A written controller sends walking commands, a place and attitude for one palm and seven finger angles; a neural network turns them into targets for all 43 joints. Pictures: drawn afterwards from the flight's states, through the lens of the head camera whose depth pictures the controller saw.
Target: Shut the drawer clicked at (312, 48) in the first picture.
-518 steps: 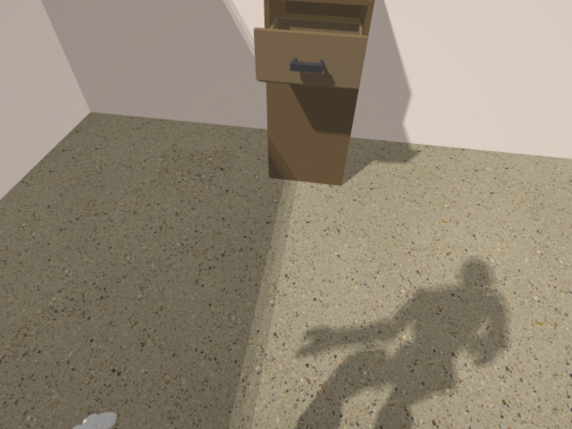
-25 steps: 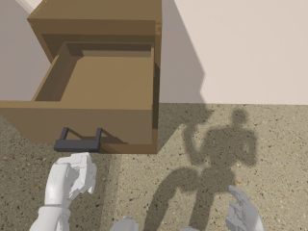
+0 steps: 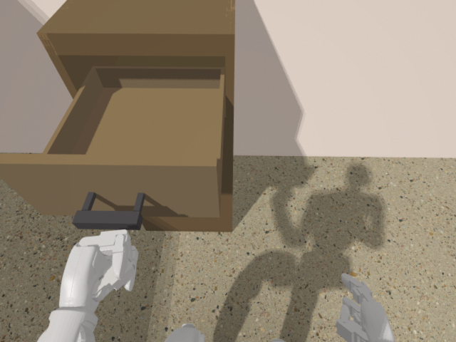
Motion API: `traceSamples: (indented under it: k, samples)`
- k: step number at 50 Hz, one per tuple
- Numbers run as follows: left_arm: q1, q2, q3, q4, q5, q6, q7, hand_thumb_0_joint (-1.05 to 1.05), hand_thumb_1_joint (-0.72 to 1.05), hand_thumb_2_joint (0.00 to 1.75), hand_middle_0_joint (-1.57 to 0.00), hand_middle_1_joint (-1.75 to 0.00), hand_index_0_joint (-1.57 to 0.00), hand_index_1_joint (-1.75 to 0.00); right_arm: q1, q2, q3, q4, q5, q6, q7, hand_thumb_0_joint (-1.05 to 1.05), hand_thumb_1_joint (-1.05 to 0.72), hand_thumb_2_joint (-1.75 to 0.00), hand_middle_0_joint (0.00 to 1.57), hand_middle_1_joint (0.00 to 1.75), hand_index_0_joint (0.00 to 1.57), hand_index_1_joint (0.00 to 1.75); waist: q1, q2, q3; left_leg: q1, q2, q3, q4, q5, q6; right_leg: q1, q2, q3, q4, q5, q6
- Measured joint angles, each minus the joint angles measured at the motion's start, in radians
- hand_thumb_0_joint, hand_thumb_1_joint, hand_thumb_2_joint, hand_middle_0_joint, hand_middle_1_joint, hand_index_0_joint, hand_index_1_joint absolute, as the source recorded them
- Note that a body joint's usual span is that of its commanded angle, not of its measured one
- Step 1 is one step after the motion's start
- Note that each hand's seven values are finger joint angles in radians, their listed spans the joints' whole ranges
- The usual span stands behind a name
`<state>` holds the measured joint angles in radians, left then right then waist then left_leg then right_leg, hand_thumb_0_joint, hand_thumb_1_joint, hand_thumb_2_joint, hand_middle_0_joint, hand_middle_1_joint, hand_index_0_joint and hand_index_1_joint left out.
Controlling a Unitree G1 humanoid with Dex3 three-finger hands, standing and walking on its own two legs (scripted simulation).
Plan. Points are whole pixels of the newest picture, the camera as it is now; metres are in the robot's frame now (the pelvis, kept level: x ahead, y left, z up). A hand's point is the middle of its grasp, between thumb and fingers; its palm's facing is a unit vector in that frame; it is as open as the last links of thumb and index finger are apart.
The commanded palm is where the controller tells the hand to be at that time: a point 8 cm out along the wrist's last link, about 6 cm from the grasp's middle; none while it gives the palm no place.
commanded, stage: push the drawer shut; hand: left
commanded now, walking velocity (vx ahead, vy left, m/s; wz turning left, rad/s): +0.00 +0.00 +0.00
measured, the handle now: (112, 209) +0.32 +0.21 +0.07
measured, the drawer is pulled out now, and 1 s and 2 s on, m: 0.30 0.19 0.08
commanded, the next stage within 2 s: none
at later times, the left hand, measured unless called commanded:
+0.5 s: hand (133, 245) +0.26 +0.16 +0.06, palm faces -0.01 -1.00 -0.06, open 2.8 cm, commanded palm +0.27 +0.21 +0.07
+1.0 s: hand (145, 199) +0.34 +0.16 +0.06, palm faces -0.02 -1.00 -0.05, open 3.0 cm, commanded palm +0.33 +0.21 +0.07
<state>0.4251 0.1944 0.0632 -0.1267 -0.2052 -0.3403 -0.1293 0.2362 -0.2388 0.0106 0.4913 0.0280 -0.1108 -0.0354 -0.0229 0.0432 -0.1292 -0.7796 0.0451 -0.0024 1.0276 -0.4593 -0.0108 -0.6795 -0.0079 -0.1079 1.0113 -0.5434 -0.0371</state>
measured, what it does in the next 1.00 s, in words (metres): stands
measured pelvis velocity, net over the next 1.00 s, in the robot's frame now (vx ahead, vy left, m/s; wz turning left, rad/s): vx -0.02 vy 0.01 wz -0.01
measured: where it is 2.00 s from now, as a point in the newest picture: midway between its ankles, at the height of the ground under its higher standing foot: outside the picture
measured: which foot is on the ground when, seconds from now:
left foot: down 0.00-1.00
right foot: down 0.00-1.00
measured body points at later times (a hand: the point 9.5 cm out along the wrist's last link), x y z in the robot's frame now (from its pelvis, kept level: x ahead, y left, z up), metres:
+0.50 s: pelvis -0.02 +0.00 +0.00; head +0.04 -0.01 +0.45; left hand +0.26 +0.21 +0.07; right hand +0.15 -0.25 -0.09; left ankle +0.03 +0.13 -0.67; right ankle -0.02 -0.09 -0.67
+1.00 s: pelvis -0.02 +0.01 +0.01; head +0.04 +0.01 +0.45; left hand +0.34 +0.21 +0.07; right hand +0.10 -0.25 -0.10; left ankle +0.03 +0.13 -0.67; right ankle -0.02 -0.09 -0.67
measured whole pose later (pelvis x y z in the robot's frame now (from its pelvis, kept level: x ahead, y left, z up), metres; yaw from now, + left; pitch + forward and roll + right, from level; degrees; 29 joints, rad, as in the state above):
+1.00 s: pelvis -0.02 +0.01 +0.01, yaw +0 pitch +12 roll -1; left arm -0.26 0.24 0.12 0.49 -0.18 -0.35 -0.10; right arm 0.26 -0.26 0.03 0.63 0.04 -0.10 -0.04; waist -0.05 0.03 -0.08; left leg -0.79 0.04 0.01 0.97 -0.39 0.00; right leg -0.70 -0.01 -0.09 0.96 -0.47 -0.03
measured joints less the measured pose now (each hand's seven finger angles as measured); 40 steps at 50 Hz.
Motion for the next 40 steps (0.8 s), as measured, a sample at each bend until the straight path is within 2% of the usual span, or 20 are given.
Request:
traceSamples:
  k: [5,15,23,32,40]
  samples:
    - [-0.065,0.006,0.013,0.048,-0.008,0.009,-0.002,0.02,0.9,0.9,-1.4,-1.6,-1.4,-1.6,-0.001,-0.003,0.002,0.012,-0.001,-0.003,-0.004,0.01,-0.91,-0.9,0.2,0.3,0.21,0.3,-0.002,-0.003,0.007,-0.003,0.002,0.0,-0.001,0.003,-0.004,-0.006,0.002,0.001,0.004,0.001,-0.004]
    - [-0.127,0.014,0.024,0.12,-0.018,-0.012,-0.015,0.02,0.84,0.93,-1.4,-1.6,-1.39,-1.6,0.008,-0.016,0.0,0.048,0.002,-0.01,-0.009,0.01,-0.91,-0.9,0.2,0.3,0.21,0.3,0.002,0.0,0.015,0.009,-0.001,-0.005,-0.02,0.019,-0.006,0.007,0.001,-0.005,-0.013,0.013,-0.007]
    - [-0.271,0.027,0.022,0.228,-0.014,-0.022,-0.022,-0.04,0.79,0.96,-1.4,-1.6,-1.4,-1.6,-0.022,-0.021,0.006,0.09,0.011,-0.018,-0.022,0.01,-0.91,-0.9,0.2,0.3,0.21,0.3,0.012,0.0,0.039,-0.017,-0.004,-0.017,-0.009,0.037,-0.005,-0.014,-0.002,-0.016,-0.001,0.026,-0.008]
    - [-0.435,0.044,0.018,0.364,-0.008,0.017,-0.002,-0.03,0.8,0.98,-1.4,-1.6,-1.4,-1.6,-0.026,-0.014,0.022,0.108,0.018,-0.023,-0.03,0.01,-0.91,-0.9,0.2,0.3,0.21,0.3,-0.001,-0.001,0.046,-0.01,-0.006,-0.014,-0.029,0.059,0.0,-0.008,-0.003,-0.014,-0.021,0.05,-0.004]
    - [-0.567,0.043,0.029,0.492,0.008,0.02,0.024,0.0,0.81,0.97,-1.4,-1.6,-1.4,-1.6,-0.008,-0.016,0.024,0.122,0.015,-0.015,-0.023,0.01,-0.91,-0.9,0.2,0.3,0.21,0.3,-0.014,-0.007,0.05,-0.003,-0.006,-0.002,-0.047,0.069,0.006,-0.007,-0.004,-0.002,-0.037,0.065,0.002]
